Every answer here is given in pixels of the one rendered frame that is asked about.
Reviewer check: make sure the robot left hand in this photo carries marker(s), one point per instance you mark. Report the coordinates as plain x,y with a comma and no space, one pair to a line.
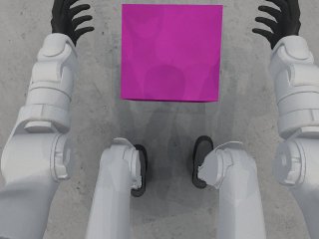
62,22

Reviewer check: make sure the right robot thigh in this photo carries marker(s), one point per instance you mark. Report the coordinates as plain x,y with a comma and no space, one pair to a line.
240,213

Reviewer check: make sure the robot right hand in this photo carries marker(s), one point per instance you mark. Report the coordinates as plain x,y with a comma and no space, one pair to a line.
287,18

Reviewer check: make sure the right robot forearm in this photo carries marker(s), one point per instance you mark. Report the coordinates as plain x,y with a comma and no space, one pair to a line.
296,88

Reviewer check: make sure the carton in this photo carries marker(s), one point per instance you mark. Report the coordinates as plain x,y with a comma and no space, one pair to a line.
171,52

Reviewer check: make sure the left robot shin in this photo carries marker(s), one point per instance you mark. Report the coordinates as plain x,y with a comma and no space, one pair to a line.
122,141

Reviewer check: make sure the left robot forearm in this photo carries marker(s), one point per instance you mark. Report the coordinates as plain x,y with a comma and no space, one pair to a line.
50,91

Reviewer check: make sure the robot left upper arm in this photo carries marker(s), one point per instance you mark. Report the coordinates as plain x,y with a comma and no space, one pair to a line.
34,165

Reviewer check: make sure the robot right upper arm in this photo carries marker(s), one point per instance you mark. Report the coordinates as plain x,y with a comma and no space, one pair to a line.
296,165

